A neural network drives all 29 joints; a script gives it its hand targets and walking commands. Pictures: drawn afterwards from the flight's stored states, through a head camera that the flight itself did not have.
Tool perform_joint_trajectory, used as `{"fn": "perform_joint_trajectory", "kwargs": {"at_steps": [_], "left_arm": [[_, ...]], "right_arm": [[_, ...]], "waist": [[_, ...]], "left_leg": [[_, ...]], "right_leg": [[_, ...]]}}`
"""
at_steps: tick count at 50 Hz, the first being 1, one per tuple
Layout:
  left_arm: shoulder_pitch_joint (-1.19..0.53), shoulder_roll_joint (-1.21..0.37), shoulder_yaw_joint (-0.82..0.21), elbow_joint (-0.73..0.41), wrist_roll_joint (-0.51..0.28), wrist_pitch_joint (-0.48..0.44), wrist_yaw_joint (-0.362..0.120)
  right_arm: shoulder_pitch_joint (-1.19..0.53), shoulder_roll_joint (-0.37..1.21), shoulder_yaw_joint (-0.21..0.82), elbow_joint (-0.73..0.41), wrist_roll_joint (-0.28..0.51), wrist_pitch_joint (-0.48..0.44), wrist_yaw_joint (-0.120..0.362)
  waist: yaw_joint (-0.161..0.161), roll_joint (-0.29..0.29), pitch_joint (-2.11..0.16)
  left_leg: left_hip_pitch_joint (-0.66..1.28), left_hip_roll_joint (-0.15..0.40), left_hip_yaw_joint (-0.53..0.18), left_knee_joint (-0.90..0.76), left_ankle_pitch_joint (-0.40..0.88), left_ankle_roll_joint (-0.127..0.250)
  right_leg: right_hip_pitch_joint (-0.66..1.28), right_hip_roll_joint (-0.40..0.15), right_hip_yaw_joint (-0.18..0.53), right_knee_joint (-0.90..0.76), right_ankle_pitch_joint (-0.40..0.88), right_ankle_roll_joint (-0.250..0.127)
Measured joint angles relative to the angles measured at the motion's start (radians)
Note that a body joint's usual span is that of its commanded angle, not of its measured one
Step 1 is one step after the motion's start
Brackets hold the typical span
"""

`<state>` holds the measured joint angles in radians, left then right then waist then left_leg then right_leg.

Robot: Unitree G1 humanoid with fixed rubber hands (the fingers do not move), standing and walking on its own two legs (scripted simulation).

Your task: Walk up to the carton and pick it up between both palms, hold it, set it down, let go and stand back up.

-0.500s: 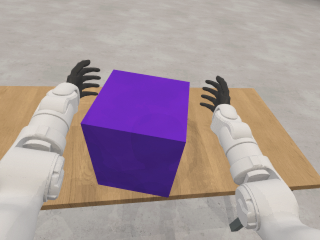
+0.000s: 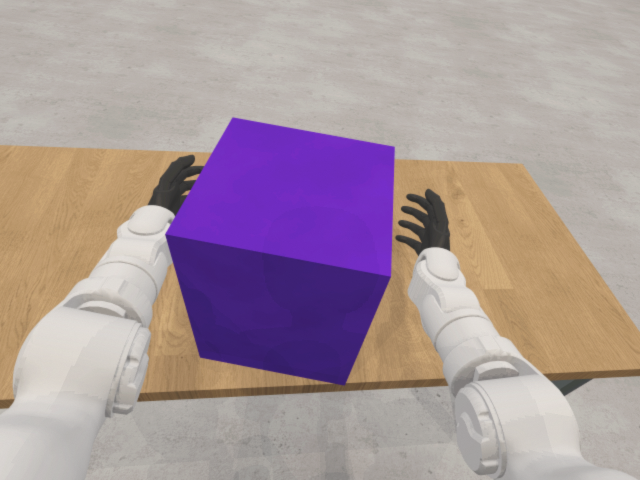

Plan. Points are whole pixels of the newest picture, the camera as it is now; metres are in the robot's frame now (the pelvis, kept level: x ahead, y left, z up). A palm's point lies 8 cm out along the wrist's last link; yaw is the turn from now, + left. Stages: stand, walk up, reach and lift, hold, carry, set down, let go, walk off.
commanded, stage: reach and lift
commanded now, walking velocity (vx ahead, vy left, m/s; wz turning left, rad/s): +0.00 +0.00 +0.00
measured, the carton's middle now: (291, 258) +0.42 -0.06 +0.05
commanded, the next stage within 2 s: none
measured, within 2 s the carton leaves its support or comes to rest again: neither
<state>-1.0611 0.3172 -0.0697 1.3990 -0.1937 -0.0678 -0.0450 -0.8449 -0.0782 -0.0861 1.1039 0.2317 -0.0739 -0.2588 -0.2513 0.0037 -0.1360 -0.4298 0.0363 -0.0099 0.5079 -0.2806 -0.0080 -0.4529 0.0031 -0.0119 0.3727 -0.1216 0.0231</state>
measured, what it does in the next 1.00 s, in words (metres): stands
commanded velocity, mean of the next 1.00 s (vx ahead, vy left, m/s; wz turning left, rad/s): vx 0.00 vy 0.00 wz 0.00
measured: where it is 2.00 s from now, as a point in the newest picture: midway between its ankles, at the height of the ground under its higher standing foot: outside the picture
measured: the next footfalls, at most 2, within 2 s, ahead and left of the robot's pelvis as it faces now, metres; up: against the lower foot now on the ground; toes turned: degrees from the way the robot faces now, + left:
none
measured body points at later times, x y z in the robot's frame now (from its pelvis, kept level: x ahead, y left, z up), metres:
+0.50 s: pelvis -0.01 +0.00 +0.00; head +0.04 +0.03 +0.44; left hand +0.48 +0.08 +0.10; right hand +0.39 -0.22 +0.09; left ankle -0.03 +0.12 -0.74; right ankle +0.03 -0.14 -0.74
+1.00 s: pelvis +0.01 +0.01 +0.01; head +0.05 +0.02 +0.46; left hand +0.47 +0.08 +0.10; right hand +0.38 -0.22 +0.09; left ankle -0.03 +0.12 -0.74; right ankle +0.03 -0.14 -0.74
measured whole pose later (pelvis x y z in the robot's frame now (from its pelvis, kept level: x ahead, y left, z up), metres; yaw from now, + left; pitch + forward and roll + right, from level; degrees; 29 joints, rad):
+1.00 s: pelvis +0.01 +0.01 +0.01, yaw +1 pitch +4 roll -1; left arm -0.97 0.08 0.51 1.18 0.40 -0.08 -0.13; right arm -0.72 0.14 -0.63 0.83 -0.36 -0.21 -0.13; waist -0.18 0.00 0.02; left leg -0.20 0.01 -0.01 0.35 -0.23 0.01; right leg -0.22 -0.02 -0.03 0.22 -0.08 0.04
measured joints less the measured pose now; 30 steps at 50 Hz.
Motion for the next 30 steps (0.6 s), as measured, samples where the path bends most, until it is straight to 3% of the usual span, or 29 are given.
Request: {"fn": "perform_joint_trajectory", "kwargs": {"at_steps": [17, 21, 30], "left_arm": [[-0.042, -0.028, -0.008, 0.036, 0.012, -0.028, 0.018], [-0.046, -0.039, 0.010, 0.025, 0.038, -0.016, 0.023], [-0.053, -0.055, 0.048, 0.000, 0.094, 0.013, 0.027]], "right_arm": [[-0.069, 0.029, -0.015, 0.065, -0.002, -0.043, -0.023], [-0.072, 0.052, -0.053, 0.063, -0.028, -0.040, -0.050], [-0.068, 0.061, -0.139, 0.042, -0.108, -0.033, -0.035]], "waist": [[0.010, -0.001, -0.024], [0.010, -0.009, -0.028], [0.013, -0.020, -0.026]], "left_leg": [[-0.081, -0.002, -0.008, 0.037, 0.003, -0.002], [-0.091, -0.002, -0.010, 0.037, 0.008, -0.002], [-0.100, 0.000, -0.012, 0.032, 0.016, -0.004]], "right_leg": [[-0.078, -0.002, -0.008, 0.033, 0.004, -0.002], [-0.085, -0.002, -0.011, 0.028, 0.012, -0.003], [-0.090, 0.000, -0.014, 0.011, 0.027, -0.005]]}}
